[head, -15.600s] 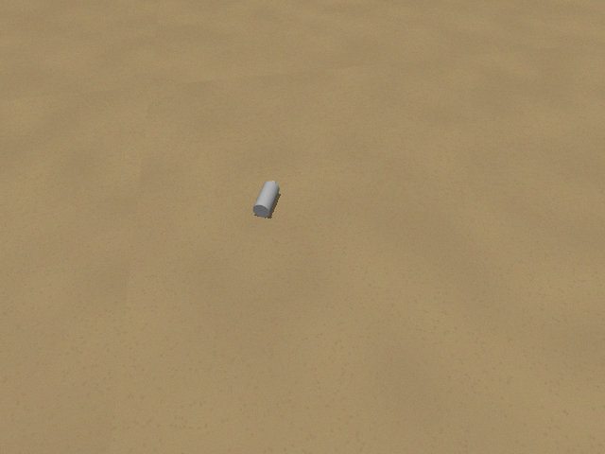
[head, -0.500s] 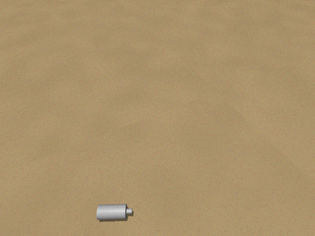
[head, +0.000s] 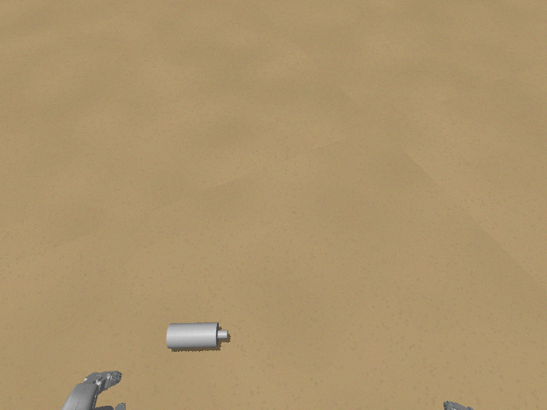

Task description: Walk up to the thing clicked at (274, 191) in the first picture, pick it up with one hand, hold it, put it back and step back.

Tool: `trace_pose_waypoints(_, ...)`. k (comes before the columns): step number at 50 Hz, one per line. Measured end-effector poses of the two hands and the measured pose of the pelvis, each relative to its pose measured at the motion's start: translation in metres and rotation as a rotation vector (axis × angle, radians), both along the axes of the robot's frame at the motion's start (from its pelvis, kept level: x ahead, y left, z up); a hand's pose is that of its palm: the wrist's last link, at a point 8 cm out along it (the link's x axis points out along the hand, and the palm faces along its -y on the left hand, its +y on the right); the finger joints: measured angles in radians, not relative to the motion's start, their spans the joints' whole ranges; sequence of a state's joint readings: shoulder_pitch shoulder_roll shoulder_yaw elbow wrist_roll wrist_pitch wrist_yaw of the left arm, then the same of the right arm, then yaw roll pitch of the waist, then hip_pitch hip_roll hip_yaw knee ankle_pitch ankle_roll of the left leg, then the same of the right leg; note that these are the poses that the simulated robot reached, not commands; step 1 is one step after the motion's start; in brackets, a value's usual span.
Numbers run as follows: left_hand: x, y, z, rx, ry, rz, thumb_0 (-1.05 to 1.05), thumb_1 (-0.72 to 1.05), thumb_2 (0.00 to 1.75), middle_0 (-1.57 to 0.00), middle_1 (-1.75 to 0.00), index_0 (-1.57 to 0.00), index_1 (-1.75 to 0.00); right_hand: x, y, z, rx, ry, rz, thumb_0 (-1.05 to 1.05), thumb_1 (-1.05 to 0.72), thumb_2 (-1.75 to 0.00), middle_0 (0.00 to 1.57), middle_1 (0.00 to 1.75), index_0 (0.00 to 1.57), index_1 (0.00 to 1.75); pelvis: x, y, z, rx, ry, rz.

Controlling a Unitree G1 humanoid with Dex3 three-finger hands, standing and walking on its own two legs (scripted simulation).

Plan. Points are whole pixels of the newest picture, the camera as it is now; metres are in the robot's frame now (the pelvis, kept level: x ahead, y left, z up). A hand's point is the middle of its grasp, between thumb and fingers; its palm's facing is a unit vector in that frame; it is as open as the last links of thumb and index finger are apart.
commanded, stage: rise first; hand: left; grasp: from above
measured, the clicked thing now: (198, 335) +0.42 +0.26 -0.73
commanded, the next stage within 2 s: none
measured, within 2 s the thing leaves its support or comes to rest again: neither
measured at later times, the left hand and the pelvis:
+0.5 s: hand out of the picture +0.14 +0.26 -0.21, palm faces -0.17 -0.88 -0.44, open 14.0 cm; pelvis +0.00 +0.01 -0.07, yaw -1 degrees
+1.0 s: hand out of the picture +0.15 +0.29 -0.31, palm faces -0.39 -0.71 -0.59, open 14.2 cm; pelvis -0.03 +0.01 -0.16, yaw -1 degrees
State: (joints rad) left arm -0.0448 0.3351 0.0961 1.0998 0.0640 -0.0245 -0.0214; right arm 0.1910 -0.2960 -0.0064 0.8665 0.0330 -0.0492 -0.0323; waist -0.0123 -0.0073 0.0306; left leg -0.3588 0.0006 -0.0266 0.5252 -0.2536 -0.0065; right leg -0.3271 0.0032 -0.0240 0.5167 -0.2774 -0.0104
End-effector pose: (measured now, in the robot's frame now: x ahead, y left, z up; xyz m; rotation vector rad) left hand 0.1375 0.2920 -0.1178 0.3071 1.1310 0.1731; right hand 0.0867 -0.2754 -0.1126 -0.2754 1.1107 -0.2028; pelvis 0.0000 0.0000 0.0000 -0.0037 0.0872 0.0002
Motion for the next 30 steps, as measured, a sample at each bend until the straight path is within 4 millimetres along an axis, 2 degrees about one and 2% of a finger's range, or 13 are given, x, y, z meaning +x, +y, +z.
trace_pose_waypoints(3,0.019,0.002,-0.003,0.018,-0.033,-0.035,0.00,0.53,0.90,-0.18,-0.67,-0.18,-0.66,0.001,0.009,-0.004,0.022,-0.034,-0.012,0.01,-0.93,-0.90,0.20,0.30,0.20,0.30,-0.001,0.001,-0.008,0.000,0.033,-0.010)
trace_pose_waypoints(5,0.023,0.003,-0.004,0.035,-0.030,-0.057,0.00,0.40,0.91,-0.15,-0.77,-0.16,-0.75,0.001,0.015,-0.006,0.037,-0.051,-0.025,0.01,-0.93,-0.90,0.20,0.30,0.20,0.30,0.000,0.002,-0.011,-0.002,0.043,-0.012)
trace_pose_waypoints(10,0.018,0.005,-0.013,0.064,0.023,-0.075,0.00,0.04,0.95,-0.10,-0.94,-0.12,-0.92,0.009,0.024,-0.010,0.055,-0.101,-0.021,0.01,-0.92,-0.90,0.20,0.30,0.20,0.30,0.002,0.007,-0.021,-0.007,0.078,-0.016)
trace_pose_waypoints(16,0.007,0.011,-0.031,0.093,0.034,-0.089,0.00,-0.31,0.97,-0.09,-1.03,-0.09,-1.01,0.026,0.028,-0.023,0.039,-0.161,0.014,0.01,-0.91,-0.90,0.20,0.30,0.20,0.30,0.001,0.011,-0.042,-0.012,0.127,-0.014)
trace_pose_waypoints(22,0.000,0.014,-0.045,0.118,0.021,-0.129,0.00,-0.48,0.99,-0.08,-1.05,-0.08,-1.04,0.046,0.032,-0.035,0.022,-0.215,0.043,0.01,-0.90,-0.90,0.20,0.30,0.20,0.30,0.000,0.013,-0.061,-0.021,0.172,-0.010)
trace_pose_waypoints(30,-0.002,0.014,-0.058,0.149,0.029,-0.176,0.00,-0.55,0.98,-0.09,-1.06,-0.09,-1.06,0.066,0.040,-0.049,0.023,-0.275,0.082,0.01,-0.92,-0.90,0.20,0.30,0.20,0.30,0.000,0.014,-0.081,-0.031,0.229,-0.008)
